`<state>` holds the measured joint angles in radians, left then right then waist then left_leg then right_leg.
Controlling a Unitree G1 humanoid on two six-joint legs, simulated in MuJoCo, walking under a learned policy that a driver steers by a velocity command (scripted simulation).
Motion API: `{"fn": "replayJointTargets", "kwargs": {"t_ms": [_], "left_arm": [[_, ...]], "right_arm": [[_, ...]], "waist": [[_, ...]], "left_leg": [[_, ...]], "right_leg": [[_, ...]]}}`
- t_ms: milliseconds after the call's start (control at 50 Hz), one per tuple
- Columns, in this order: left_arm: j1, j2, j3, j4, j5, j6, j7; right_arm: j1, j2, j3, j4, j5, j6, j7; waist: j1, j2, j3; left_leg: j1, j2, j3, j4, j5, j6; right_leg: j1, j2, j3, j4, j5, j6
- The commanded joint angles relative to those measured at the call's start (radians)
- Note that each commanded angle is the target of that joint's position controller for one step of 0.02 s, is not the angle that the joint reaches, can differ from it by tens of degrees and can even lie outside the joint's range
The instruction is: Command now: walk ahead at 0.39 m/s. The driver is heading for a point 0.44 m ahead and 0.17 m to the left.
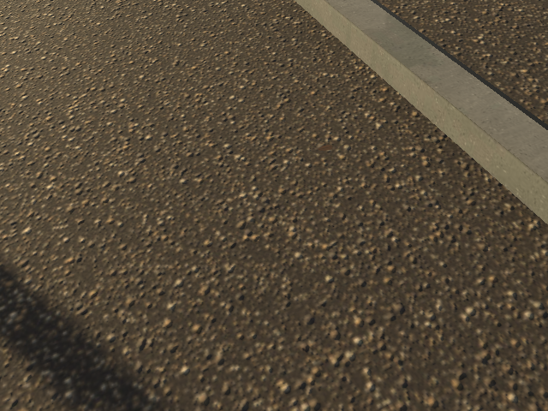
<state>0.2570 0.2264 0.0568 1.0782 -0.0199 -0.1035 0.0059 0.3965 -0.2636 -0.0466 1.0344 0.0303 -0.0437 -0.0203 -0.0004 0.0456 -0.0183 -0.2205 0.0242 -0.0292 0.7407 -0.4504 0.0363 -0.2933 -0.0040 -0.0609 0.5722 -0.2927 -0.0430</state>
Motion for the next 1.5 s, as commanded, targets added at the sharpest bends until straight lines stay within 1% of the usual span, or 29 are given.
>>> {"fn": "replayJointTargets", "kwargs": {"t_ms": [20,40,60,80,120,200,340,400,440,460,480,500,520,540,560,620,720,820,880,900,920,940,960,980,1040,1060,1100,1200,1500], "left_arm": [[0.260,0.165,0.018,0.034,0.015,-0.024,-0.013],[0.177,0.114,0.002,0.007,0.011,-0.030,-0.021],[0.116,0.105,-0.005,-0.016,0.013,-0.029,-0.026],[0.105,0.090,-0.010,-0.022,0.015,-0.026,-0.026],[0.168,0.063,-0.017,-0.004,0.027,-0.018,-0.015],[0.202,0.102,-0.011,-0.007,0.041,-0.013,0.009],[0.248,0.124,-0.005,-0.021,0.022,-0.001,0.028],[0.208,0.168,0.007,-0.051,0.023,0.019,0.039],[0.160,0.200,0.016,-0.085,0.029,0.038,0.045],[0.135,0.205,0.013,-0.113,0.028,0.033,0.041],[0.248,0.048,-0.032,-0.151,0.054,0.002,0.011],[0.202,0.072,-0.032,-0.175,0.006,-0.049,-0.008],[0.090,0.148,-0.008,-0.204,-0.033,-0.072,-0.013],[0.047,0.159,-0.006,-0.221,-0.031,-0.074,-0.005],[0.046,0.162,0.004,-0.209,-0.011,-0.061,0.010],[0.098,0.124,0.015,-0.214,0.013,-0.008,0.025],[-0.007,0.085,0.003,-0.262,0.032,0.020,0.036],[-0.132,0.113,0.005,-0.292,0.021,0.022,0.019],[-0.112,0.135,0.014,-0.289,0.033,0.011,0.008],[-0.078,0.154,0.021,-0.276,0.041,0.005,0.008],[-0.059,0.210,0.030,-0.276,0.053,0.004,0.014],[-0.059,0.203,0.026,-0.269,0.054,0.015,0.018],[-0.044,0.117,0.009,-0.264,0.045,0.031,0.016],[-0.057,0.084,-0.004,-0.258,0.038,0.041,0.011],[-0.175,0.128,0.003,-0.277,0.031,0.062,0.001],[-0.189,0.130,0.005,-0.285,0.029,0.062,-0.002],[-0.169,0.128,0.008,-0.267,0.028,0.055,0.001],[-0.134,0.107,0.011,-0.226,0.020,0.051,0.013],[-0.161,0.096,0.019,-0.146,0.018,0.093,0.022]], "right_arm": [[-0.118,-0.045,0.001,-0.141,0.031,-0.057,0.009],[-0.137,-0.070,-0.005,-0.140,0.025,-0.066,0.016],[-0.123,-0.069,-0.010,-0.123,0.012,-0.069,0.015],[-0.125,-0.084,-0.020,-0.118,0.003,-0.066,0.016],[-0.124,-0.055,-0.021,-0.104,0.003,-0.049,0.029],[-0.255,-0.009,-0.011,-0.166,0.005,-0.032,0.034],[-0.477,0.014,0.011,-0.277,-0.002,-0.037,0.075],[-0.436,-0.029,-0.011,-0.300,-0.001,-0.041,0.093],[-0.201,-0.116,-0.056,-0.250,0.003,-0.035,0.095],[-0.047,-0.182,-0.089,-0.219,0.001,-0.025,0.079],[0.011,-0.271,-0.105,-0.211,-0.005,-0.017,0.063],[0.026,-0.228,-0.088,-0.215,-0.024,-0.020,0.054],[-0.030,-0.161,-0.071,-0.212,-0.032,-0.029,0.049],[-0.138,-0.118,-0.056,-0.237,-0.028,-0.039,0.051],[-0.212,-0.089,-0.045,-0.254,-0.027,-0.044,0.057],[-0.253,-0.084,-0.035,-0.251,-0.036,-0.050,0.055],[-0.213,-0.119,-0.037,-0.217,-0.033,-0.038,0.027],[-0.169,-0.118,-0.027,-0.176,-0.033,-0.014,0.016],[-0.191,-0.103,-0.017,-0.163,-0.026,-0.006,0.011],[-0.167,-0.090,-0.012,-0.155,-0.025,-0.007,0.010],[-0.109,-0.071,-0.006,-0.156,-0.045,-0.015,0.010],[0.015,-0.031,0.003,-0.122,-0.049,-0.019,0.010],[-0.012,-0.048,0.004,-0.113,-0.040,-0.013,0.006],[-0.066,-0.069,-0.002,-0.125,-0.030,0.004,0.003],[-0.096,-0.069,-0.004,-0.111,-0.037,0.067,-0.006],[-0.097,-0.087,-0.008,-0.100,-0.038,0.075,-0.006],[-0.109,-0.081,-0.007,-0.084,-0.035,0.067,-0.007],[-0.110,-0.071,-0.007,-0.050,-0.033,0.032,-0.007],[-0.076,-0.044,0.005,0.018,-0.034,0.030,-0.016]], "waist": [[0.071,-0.205,0.111],[0.049,-0.150,0.148],[0.021,-0.122,0.139],[0.013,-0.129,0.140],[0.021,-0.145,0.115],[0.037,-0.101,0.135],[0.071,-0.092,0.174],[0.003,-0.149,0.090],[-0.127,-0.185,-0.058],[-0.206,-0.134,-0.137],[-0.101,0.149,-0.272],[-0.121,0.123,-0.397],[-0.128,0.059,-0.231],[-0.074,-0.045,-0.126],[-0.025,-0.120,-0.067],[0.044,-0.062,-0.022],[0.024,0.014,-0.058],[-0.033,0.037,-0.065],[0.004,0.035,-0.056],[0.017,0.007,-0.067],[-0.019,-0.067,-0.118],[-0.069,-0.193,-0.189],[-0.028,-0.214,-0.219],[-0.025,-0.213,-0.198],[-0.063,-0.163,-0.082],[-0.046,-0.125,-0.027],[-0.027,-0.086,0.002],[-0.011,-0.043,-0.068],[-0.011,-0.039,0.027]], "left_leg": [[-0.672,0.016,-0.071,0.535,-0.014,0.051],[-0.673,0.054,-0.068,0.526,0.104,0.064],[-0.630,0.080,-0.062,0.476,0.188,0.065],[-0.589,0.098,-0.057,0.411,0.243,0.058],[-0.540,0.100,-0.029,0.370,0.314,0.041],[-0.590,0.061,-0.053,0.204,0.422,0.015],[-0.503,0.026,0.081,-0.107,0.508,0.051],[-0.368,-0.050,0.158,-0.111,0.380,0.106],[-0.061,-0.115,0.170,-0.142,0.352,0.158],[0.233,-0.059,0.030,-0.195,0.354,0.202],[0.637,0.226,-0.486,-0.197,0.262,0.383],[0.695,0.350,-0.851,-0.421,0.225,0.461],[0.570,0.306,-0.663,-0.438,0.393,0.382],[0.378,0.268,-0.483,-0.430,0.608,0.331],[0.212,0.231,-0.355,-0.435,0.772,0.302],[-0.043,0.159,-0.175,-0.486,0.929,0.273],[-0.050,0.081,-0.027,-0.461,1.041,0.214],[0.058,0.123,-0.075,-0.424,0.860,0.179],[0.093,0.133,-0.122,-0.326,0.769,0.145],[0.082,0.094,-0.118,-0.276,0.693,0.104],[0.024,0.030,-0.094,-0.203,0.539,0.062],[-0.100,-0.029,-0.063,-0.134,0.239,0.011],[-0.111,-0.037,-0.041,-0.090,0.044,-0.020],[-0.110,-0.027,-0.034,-0.093,0.000,-0.030],[0.006,0.001,-0.031,-0.268,0.148,-0.018],[-0.027,0.002,-0.038,-0.291,0.131,-0.001],[-0.069,0.004,-0.047,-0.305,0.122,0.017],[-0.034,0.011,-0.041,-0.288,0.322,-0.003],[-0.066,0.015,-0.033,-0.328,0.223,-0.004]], "right_leg": [[0.359,-0.420,0.782,-0.447,-0.449,-0.229],[0.312,-0.356,0.625,-0.440,-0.344,-0.181],[0.282,-0.302,0.488,-0.443,-0.193,-0.140],[0.266,-0.260,0.369,-0.445,-0.041,-0.106],[0.267,-0.207,0.210,-0.438,0.189,-0.078],[0.260,-0.206,0.086,-0.457,0.375,-0.093],[0.344,-0.236,-0.074,-0.443,0.541,-0.068],[0.439,-0.260,-0.119,-0.253,1.056,-0.051],[0.391,-0.251,-0.133,0.082,1.225,-0.032],[0.176,-0.209,-0.128,0.350,1.001,0.000],[-0.280,-0.012,-0.078,0.770,-0.042,0.056],[-0.424,0.069,0.145,0.962,-0.278,0.045],[-0.494,-0.003,0.185,0.945,-0.202,0.018],[-0.445,-0.054,0.168,0.858,-0.122,0.014],[-0.374,-0.086,0.143,0.796,-0.104,0.030],[-0.201,-0.115,0.122,0.641,-0.072,0.060],[-0.172,-0.077,0.073,0.265,0.193,0.090],[-0.139,-0.051,0.090,0.047,0.306,0.075],[-0.069,-0.033,0.087,-0.094,0.289,0.031],[0.025,-0.050,0.104,-0.179,0.477,0.007],[0.168,-0.148,0.190,-0.129,0.828,-0.035],[0.334,-0.256,0.281,-0.067,0.978,-0.156],[0.325,-0.296,0.341,-0.089,0.883,-0.214],[0.272,-0.296,0.372,-0.129,0.715,-0.212],[0.030,-0.190,0.284,-0.191,0.215,-0.092],[0.004,-0.125,0.210,-0.189,0.097,-0.048],[0.048,-0.081,0.158,-0.148,0.152,-0.018],[0.167,-0.074,0.134,-0.053,0.483,-0.057],[0.153,-0.042,0.118,-0.076,0.318,-0.033]]}}
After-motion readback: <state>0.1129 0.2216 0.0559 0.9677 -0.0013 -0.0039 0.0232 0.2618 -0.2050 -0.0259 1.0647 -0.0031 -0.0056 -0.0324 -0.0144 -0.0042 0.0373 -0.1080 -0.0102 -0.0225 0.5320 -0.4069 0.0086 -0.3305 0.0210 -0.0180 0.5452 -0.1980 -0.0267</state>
